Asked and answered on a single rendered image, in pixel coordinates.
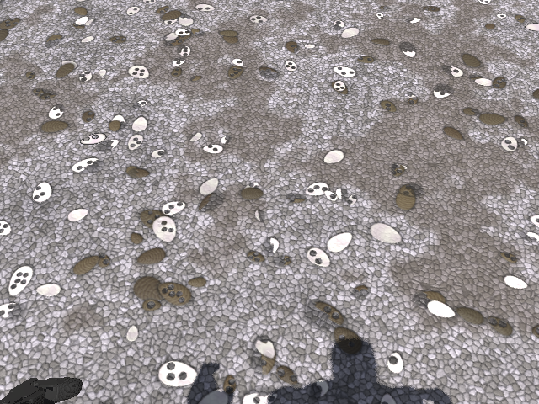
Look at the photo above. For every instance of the robot left hand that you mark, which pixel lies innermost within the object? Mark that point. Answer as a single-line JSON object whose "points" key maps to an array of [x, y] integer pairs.
{"points": [[50, 391]]}

